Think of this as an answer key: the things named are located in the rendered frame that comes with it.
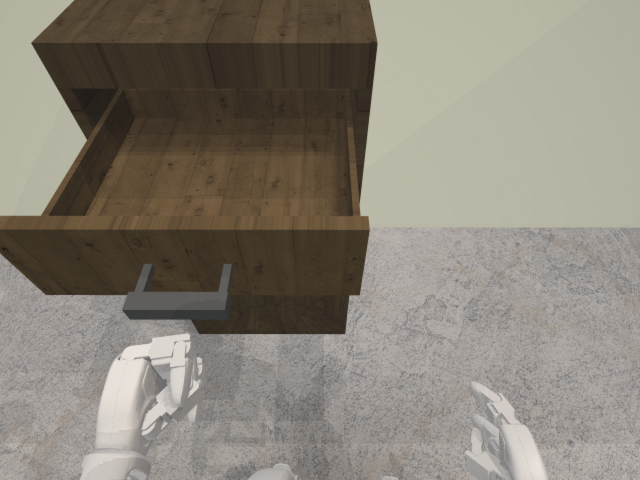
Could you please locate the cabinet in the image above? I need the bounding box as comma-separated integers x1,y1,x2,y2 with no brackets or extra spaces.
31,0,378,334

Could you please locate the drawer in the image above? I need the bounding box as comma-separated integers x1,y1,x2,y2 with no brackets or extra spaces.
0,89,370,295

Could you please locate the left robot forearm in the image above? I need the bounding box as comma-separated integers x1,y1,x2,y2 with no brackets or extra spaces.
80,449,151,480

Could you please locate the robot left hand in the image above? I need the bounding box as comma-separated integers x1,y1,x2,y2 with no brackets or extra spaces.
95,333,206,456

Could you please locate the handle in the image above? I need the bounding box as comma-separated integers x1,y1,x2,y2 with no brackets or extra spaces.
122,264,233,320

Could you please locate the robot right hand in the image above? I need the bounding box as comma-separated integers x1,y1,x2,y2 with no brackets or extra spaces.
465,381,549,480

